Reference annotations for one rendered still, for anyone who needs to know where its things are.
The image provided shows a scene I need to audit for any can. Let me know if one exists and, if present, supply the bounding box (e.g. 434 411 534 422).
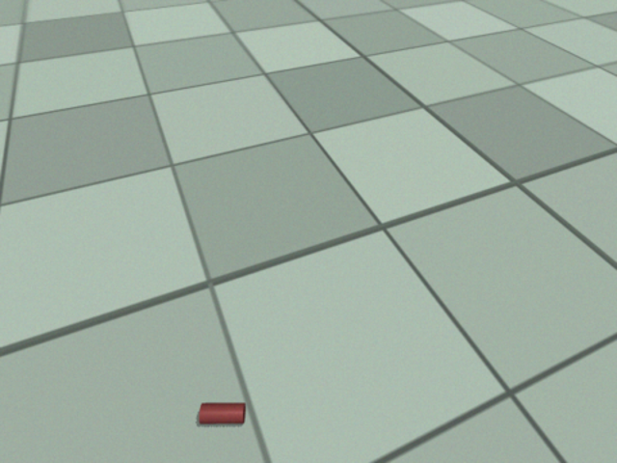
199 403 246 423

